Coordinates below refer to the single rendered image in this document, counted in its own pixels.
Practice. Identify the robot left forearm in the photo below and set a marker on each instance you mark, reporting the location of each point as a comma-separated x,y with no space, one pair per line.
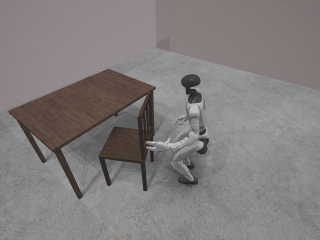
182,143

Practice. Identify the chair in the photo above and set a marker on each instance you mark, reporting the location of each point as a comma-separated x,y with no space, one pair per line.
129,144

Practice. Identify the left robot foot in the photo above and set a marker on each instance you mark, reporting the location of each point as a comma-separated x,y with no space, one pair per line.
184,180

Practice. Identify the robot left upper arm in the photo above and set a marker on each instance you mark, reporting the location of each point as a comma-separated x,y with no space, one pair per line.
194,115

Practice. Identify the robot right upper arm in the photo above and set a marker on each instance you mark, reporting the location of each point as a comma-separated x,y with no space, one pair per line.
198,90

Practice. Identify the left robot shin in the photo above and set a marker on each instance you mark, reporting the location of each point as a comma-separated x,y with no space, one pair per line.
183,170

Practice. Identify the robot right hand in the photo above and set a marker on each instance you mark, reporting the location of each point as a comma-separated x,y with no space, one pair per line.
182,120

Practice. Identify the robot left hand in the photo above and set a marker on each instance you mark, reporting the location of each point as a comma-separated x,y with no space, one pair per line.
160,146

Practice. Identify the table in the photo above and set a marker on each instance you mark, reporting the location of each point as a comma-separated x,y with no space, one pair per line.
64,115

